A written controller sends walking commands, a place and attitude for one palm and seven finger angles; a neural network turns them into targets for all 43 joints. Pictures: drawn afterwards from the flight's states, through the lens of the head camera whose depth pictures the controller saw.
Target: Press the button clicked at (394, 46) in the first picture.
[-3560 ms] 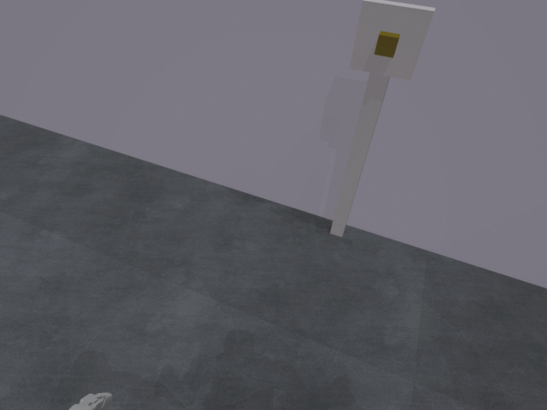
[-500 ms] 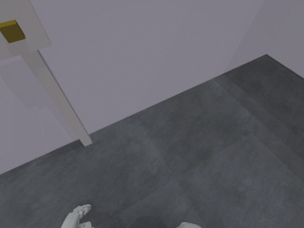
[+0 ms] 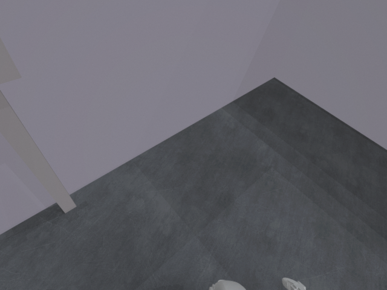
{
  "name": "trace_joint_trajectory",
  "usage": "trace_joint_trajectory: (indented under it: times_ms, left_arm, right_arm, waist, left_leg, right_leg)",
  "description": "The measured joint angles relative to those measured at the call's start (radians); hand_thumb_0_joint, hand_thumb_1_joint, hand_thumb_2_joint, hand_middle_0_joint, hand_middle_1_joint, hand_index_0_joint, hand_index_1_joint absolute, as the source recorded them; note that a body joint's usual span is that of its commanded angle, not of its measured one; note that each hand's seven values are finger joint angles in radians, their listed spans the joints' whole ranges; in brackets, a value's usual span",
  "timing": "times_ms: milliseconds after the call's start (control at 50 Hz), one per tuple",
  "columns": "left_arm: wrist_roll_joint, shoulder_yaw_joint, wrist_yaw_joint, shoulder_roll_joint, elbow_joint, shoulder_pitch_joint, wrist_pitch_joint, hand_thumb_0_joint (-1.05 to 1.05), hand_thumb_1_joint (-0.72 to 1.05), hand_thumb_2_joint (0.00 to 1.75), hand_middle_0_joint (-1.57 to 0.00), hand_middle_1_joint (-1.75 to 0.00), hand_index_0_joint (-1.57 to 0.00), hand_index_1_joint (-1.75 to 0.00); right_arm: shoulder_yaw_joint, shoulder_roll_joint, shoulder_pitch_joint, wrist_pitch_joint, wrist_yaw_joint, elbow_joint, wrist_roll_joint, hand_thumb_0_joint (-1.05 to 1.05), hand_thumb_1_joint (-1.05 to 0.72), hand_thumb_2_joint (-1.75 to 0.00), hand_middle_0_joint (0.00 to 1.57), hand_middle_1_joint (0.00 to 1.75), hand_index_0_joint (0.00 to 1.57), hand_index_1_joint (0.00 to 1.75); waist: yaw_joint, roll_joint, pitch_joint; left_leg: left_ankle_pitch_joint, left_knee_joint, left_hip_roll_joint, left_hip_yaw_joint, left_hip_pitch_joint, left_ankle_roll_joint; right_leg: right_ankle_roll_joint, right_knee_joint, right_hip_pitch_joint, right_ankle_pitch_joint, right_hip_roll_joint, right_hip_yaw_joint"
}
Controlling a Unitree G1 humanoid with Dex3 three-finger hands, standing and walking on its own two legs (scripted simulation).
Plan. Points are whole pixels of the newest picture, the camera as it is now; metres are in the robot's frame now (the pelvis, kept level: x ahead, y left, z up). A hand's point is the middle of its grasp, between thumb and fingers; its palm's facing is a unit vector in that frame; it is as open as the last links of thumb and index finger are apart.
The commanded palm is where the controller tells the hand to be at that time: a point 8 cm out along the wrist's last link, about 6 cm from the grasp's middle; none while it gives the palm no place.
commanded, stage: walk to a spot facing it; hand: left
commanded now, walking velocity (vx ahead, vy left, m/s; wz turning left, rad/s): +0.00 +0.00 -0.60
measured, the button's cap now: out of the picture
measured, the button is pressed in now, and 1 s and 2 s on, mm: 0 0 0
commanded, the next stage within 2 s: turn to face it in 1.42 s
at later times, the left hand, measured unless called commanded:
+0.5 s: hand (150, 276) +0.17 +0.10 -0.15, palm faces -0.29 -0.92 -0.28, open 7.4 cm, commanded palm none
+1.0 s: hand (129, 286) +0.15 +0.15 -0.18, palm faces -0.47 -0.86 -0.18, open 7.4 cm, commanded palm none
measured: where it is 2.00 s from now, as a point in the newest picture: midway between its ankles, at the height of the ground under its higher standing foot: outside the picture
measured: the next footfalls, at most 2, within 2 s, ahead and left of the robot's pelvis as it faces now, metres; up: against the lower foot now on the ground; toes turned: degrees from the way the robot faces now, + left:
right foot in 0.38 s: +0.00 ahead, -0.15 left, +0.00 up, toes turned -21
left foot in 0.92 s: +0.12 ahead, +0.05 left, +0.00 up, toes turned -29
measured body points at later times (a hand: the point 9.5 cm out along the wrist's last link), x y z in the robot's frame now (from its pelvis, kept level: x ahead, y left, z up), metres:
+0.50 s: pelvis -0.01 -0.05 -0.01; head +0.01 -0.09 +0.44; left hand +0.18 +0.15 -0.12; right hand -0.08 -0.30 -0.17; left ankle +0.00 +0.10 -0.66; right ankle -0.03 -0.13 -0.74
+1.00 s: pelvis +0.03 -0.02 +0.00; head +0.06 +0.00 +0.45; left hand +0.17 +0.19 -0.17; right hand +0.00 -0.29 -0.11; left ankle +0.09 +0.06 -0.74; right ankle -0.04 -0.12 -0.70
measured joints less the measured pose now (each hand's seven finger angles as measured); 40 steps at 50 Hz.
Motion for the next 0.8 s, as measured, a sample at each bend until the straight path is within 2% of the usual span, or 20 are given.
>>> trace_joint_trajectory:
  times_ms: [40, 100, 220, 340, 360, 380, 400, 440, 480, 520, 640, 700, 800]
  left_arm:
    - [-0.001, 0.003, -0.005, 0.004, -0.001, 0.006, 0.000, 0.01, 0.90, 0.90, -0.20, -0.30, -0.20, -0.30]
    - [-0.003, 0.003, -0.007, 0.002, 0.000, 0.011, 0.003, 0.01, 0.91, 0.90, -0.20, -0.30, -0.20, -0.30]
    - [-0.006, -0.006, -0.009, -0.022, 0.005, -0.011, 0.017, 0.01, 0.91, 0.90, -0.19, -0.30, -0.20, -0.30]
    - [-0.008, -0.024, -0.010, -0.057, -0.015, -0.061, 0.000, 0.01, 0.91, 0.90, -0.19, -0.30, -0.20, -0.30]
    - [-0.008, -0.028, -0.010, -0.060, -0.021, -0.066, -0.009, 0.01, 0.91, 0.90, -0.20, -0.30, -0.20, -0.30]
    - [-0.006, -0.033, -0.008, -0.058, -0.029, -0.070, -0.022, 0.01, 0.91, 0.90, -0.20, -0.30, -0.20, -0.30]
    - [-0.005, -0.037, -0.002, -0.065, -0.029, -0.079, -0.037, 0.01, 0.90, 0.90, -0.20, -0.30, -0.20, -0.30]
    - [-0.011, -0.046, 0.010, -0.078, -0.032, -0.090, -0.050, 0.01, 0.90, 0.90, -0.20, -0.30, -0.20, -0.30]
    - [-0.015, -0.048, 0.020, -0.084, -0.037, -0.088, -0.052, 0.01, 0.90, 0.90, -0.20, -0.30, -0.20, -0.30]
    - [-0.018, -0.050, 0.025, -0.085, -0.038, -0.080, -0.053, 0.01, 0.90, 0.90, -0.20, -0.30, -0.20, -0.30]
    - [-0.019, -0.059, 0.020, -0.086, -0.025, -0.055, -0.058, 0.01, 0.90, 0.90, -0.20, -0.30, -0.20, -0.30]
    - [-0.016, -0.060, 0.015, -0.091, -0.015, -0.035, -0.059, 0.01, 0.90, 0.90, -0.20, -0.30, -0.20, -0.30]
    - [-0.010, -0.056, 0.009, -0.093, 0.003, 0.016, -0.062, 0.01, 0.90, 0.90, -0.20, -0.30, -0.20, -0.30]
  right_arm:
    - [0.000, 0.004, 0.018, -0.003, -0.002, 0.005, 0.000, 0.00, -0.90, -0.90, 0.20, 0.30, 0.20, 0.30]
    - [-0.003, 0.008, 0.045, -0.008, -0.003, 0.016, 0.002, 0.00, -0.90, -0.90, 0.20, 0.30, 0.20, 0.30]
    - [-0.018, 0.006, 0.095, -0.005, 0.004, 0.049, 0.000, 0.00, -0.90, -0.90, 0.20, 0.30, 0.20, 0.30]
    - [-0.043, -0.029, 0.128, 0.008, 0.017, 0.089, -0.006, 0.00, -0.90, -0.90, 0.20, 0.30, 0.20, 0.30]
    - [-0.047, -0.038, 0.136, 0.010, 0.019, 0.092, -0.004, 0.00, -0.90, -0.90, 0.20, 0.30, 0.20, 0.30]
    - [-0.050, -0.046, 0.149, 0.013, 0.021, 0.093, 0.000, 0.00, -0.90, -0.90, 0.20, 0.30, 0.20, 0.30]
    - [-0.053, -0.058, 0.150, 0.021, 0.023, 0.099, 0.002, 0.00, -0.90, -0.90, 0.20, 0.30, 0.20, 0.30]
    - [-0.056, -0.076, 0.143, 0.048, 0.016, 0.106, 0.005, 0.00, -0.90, -0.90, 0.20, 0.30, 0.20, 0.30]
    - [-0.056, -0.081, 0.133, 0.063, 0.013, 0.110, 0.005, 0.01, -0.90, -0.90, 0.20, 0.30, 0.19, 0.30]
    - [-0.055, -0.079, 0.113, 0.065, 0.015, 0.107, 0.001, 0.01, -0.91, -0.90, 0.20, 0.30, 0.19, 0.30]
    - [-0.051, -0.071, 0.050, 0.049, 0.015, 0.071, -0.002, 0.00, -0.91, -0.90, 0.20, 0.30, 0.19, 0.30]
    - [-0.047, -0.071, 0.031, 0.046, 0.016, 0.062, -0.004, 0.00, -0.91, -0.90, 0.20, 0.30, 0.19, 0.30]
    - [-0.043, -0.070, 0.010, 0.039, 0.021, 0.053, -0.003, 0.00, -0.91, -0.90, 0.20, 0.30, 0.19, 0.30]
  waist:
    - [-0.003, 0.004, 0.001]
    - [-0.008, 0.013, 0.003]
    - [-0.033, 0.035, 0.019]
    - [-0.065, 0.077, 0.035]
    - [-0.068, 0.086, 0.033]
    - [-0.070, 0.090, 0.027]
    - [-0.070, 0.108, 0.029]
    - [-0.078, 0.130, 0.033]
    - [-0.075, 0.130, 0.026]
    - [-0.069, 0.123, 0.021]
    - [-0.058, 0.099, 0.013]
    - [-0.046, 0.095, 0.005]
    - [-0.012, 0.080, -0.012]
  left_leg:
    - [0.016, -0.036, 0.009, 0.021, 0.023, 0.002]
    - [0.025, -0.066, 0.020, 0.057, 0.045, 0.003]
    - [0.013, -0.061, 0.046, 0.133, 0.065, -0.006]
    - [-0.031, 0.020, 0.097, 0.211, 0.053, -0.042]
    - [-0.046, 0.052, 0.110, 0.221, 0.045, -0.052]
    - [-0.067, 0.104, 0.123, 0.223, 0.025, -0.064]
    - [-0.125, 0.192, 0.134, 0.181, -0.012, -0.078]
    - [-0.212, 0.392, 0.103, 0.052, -0.098, -0.091]
    - [-0.186, 0.524, 0.075, -0.023, -0.161, -0.100]
    - [-0.119, 0.580, 0.061, -0.065, -0.204, -0.110]
    - [-0.031, 0.536, 0.039, -0.131, -0.249, -0.132]
    - [-0.032, 0.485, 0.030, -0.138, -0.238, -0.136]
    - [-0.077, 0.345, -0.003, -0.130, -0.180, -0.126]
  right_leg:
    - [0.013, 0.075, -0.014, 0.029, -0.020, -0.012]
    - [0.027, 0.090, -0.007, 0.050, -0.049, -0.023]
    - [0.031, -0.073, 0.055, 0.012, -0.092, -0.071]
    - [-0.004, -0.361, 0.157, 0.006, -0.085, -0.132]
    - [-0.015, -0.436, 0.188, 0.055, -0.079, -0.142]
    - [-0.047, -0.507, 0.218, 0.103, -0.075, -0.145]
    - [-0.078, -0.492, 0.208, 0.093, -0.060, -0.145]
    - [-0.104, -0.467, 0.202, 0.067, -0.045, -0.141]
    - [-0.110, -0.500, 0.220, 0.078, -0.033, -0.126]
    - [-0.111, -0.552, 0.239, 0.112, -0.020, -0.103]
    - [-0.126, -0.646, 0.262, 0.180, 0.014, -0.038]
    - [-0.126, -0.664, 0.267, 0.193, 0.030, -0.013]
    - [-0.116, -0.675, 0.274, 0.197, 0.049, 0.030]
